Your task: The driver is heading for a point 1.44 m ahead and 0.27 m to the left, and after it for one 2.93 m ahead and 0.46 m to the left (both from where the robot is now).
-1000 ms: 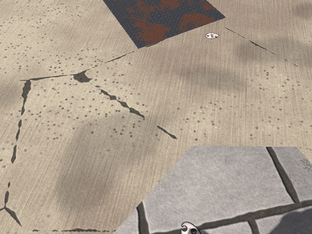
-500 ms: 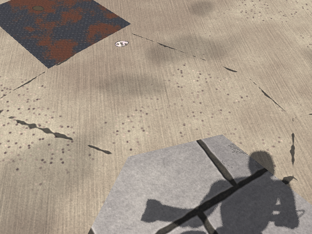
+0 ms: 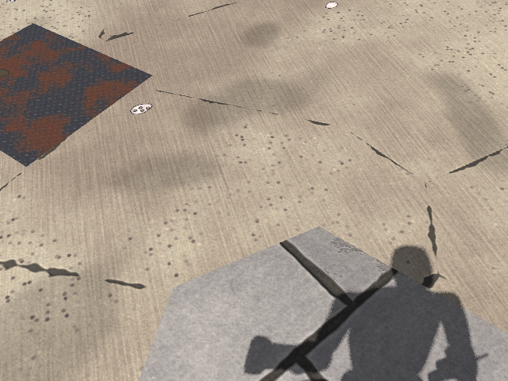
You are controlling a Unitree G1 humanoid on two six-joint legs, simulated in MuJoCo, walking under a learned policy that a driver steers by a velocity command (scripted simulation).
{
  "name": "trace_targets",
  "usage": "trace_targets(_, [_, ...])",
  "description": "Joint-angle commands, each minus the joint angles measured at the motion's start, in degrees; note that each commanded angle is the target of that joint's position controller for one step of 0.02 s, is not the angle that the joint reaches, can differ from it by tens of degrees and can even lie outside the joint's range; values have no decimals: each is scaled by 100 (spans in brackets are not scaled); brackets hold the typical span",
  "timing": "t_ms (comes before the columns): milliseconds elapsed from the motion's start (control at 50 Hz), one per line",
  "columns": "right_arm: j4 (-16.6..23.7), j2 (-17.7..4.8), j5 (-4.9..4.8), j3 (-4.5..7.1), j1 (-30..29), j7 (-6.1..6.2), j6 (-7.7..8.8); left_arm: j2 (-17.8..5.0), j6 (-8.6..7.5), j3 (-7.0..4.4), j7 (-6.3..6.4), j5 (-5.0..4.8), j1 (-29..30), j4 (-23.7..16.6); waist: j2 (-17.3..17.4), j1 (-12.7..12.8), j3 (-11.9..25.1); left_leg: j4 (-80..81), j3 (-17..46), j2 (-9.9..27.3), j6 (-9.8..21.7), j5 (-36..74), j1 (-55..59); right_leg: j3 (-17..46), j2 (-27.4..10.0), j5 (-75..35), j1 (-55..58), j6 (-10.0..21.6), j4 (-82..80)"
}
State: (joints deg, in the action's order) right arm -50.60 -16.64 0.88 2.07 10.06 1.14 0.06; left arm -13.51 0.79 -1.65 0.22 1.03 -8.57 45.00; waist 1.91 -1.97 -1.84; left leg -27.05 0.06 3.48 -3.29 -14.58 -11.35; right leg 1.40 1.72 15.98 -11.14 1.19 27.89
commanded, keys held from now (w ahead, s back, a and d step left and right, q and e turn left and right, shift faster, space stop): no key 0.86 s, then w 0.14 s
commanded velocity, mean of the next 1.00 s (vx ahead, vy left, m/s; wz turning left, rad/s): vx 0.02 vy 0.00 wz -0.02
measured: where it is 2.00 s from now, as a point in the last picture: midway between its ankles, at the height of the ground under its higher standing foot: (254, 375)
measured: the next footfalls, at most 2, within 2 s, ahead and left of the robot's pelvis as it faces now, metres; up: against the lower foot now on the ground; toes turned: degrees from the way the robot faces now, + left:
right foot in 1.58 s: +0.43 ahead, -0.08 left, +0.00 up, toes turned -1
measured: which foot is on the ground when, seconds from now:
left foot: down 0.00-1.00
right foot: down 0.00-1.00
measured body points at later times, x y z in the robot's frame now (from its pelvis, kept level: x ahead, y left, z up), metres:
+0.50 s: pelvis +0.00 +0.00 +0.00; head +0.01 -0.01 +0.45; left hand +0.10 +0.26 -0.13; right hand +0.06 -0.28 -0.14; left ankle -0.01 +0.15 -0.74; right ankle -0.01 -0.11 -0.74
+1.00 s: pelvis +0.01 +0.01 +0.00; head +0.01 +0.01 +0.45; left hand +0.05 +0.27 -0.15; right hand +0.03 -0.25 -0.15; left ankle -0.01 +0.14 -0.73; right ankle -0.01 -0.11 -0.74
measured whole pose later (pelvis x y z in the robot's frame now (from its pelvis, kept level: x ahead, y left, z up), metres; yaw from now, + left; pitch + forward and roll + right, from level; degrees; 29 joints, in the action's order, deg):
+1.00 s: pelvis +0.01 +0.01 +0.00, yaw +1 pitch -1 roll +0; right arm -62.9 -13.6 -0.6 1.3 15.6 2.5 0.8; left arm -13.8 -0.2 -1.6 1.5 -0.9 -14.5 59.7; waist 0.0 -0.2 -0.1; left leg -36.8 -0.5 2.3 -0.1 -24.1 -14.2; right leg 1.2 1.0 19.5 -11.1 2.0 31.0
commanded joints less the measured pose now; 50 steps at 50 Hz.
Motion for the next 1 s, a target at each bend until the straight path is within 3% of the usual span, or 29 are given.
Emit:
trace_targets(20, [148, -668, -8, 144, -49, 23, 81, -837, -131, -179, 24, -21, 25, -190, -616, 94, 148, 241, 50, 54, 32, 771, 64, 789, -711, -961, 14, 254, -749])
trace_targets(200, [-319, -652, -41, 134, 18, 70, 85, -796, -97, -168, 38, -55, 57, 142, -269, 96, 218, 381, 20, 71, 4, 956, 245, 595, -551, -1427, 136, 265, -626])
trace_targets(440, [-719, -621, -63, 103, 110, 129, 54, -790, -88, -138, 79, -75, -108, 677, -245, 96, 166, 368, -37, 37, 58, 954, 258, 367, -379, -1371, 72, 180, -564])
trace_targets(860, [-1092, -350, -71, 19, 440, 170, 22, -668, -86, -39, 141, -99, -381, 1267, -184, 138, -5, 363, -93, -62, 106, 767, 98, 192, -273, -1023, -57, 87, -553])
trace_targets(900, [-1167, -262, -110, 9, 571, 184, 5, -717, -57, -64, 164, -141, -503, 1345, -312, 168, 37, 121, -349, -299, 164, -531, -20, 198, -198, 722, -101, 199, -665])
trace_targets(940, [-1038, -232, -135, 10, 410, 192, 46, -929, -63, -141, 172, -194, -603, 1318, -628, 272, -388, -431, -497, -456, 290, -1620, -669, 763, -546, 2711, -464, 511, -1043])
trace_targets(980, [-871, -22, -158, -34, 248, 127, 200, -1189, -168, -238, 149, -227, -937, 1356, -1237, 397, -607, -1428, -487, -433, 398, -1307, -1289, 2060, -1430, 3513, -385, 1021, -1687])
trace_targets(1000, [-814, -9, -192, -34, 188, 76, 288, -1226, -232, -268, 147, -237, -985, 1353, -1306, 410, -722, -1818, -245, -254, 513, -1239, -1405, 2564, -1755, 3451, -522, 1237, -1876])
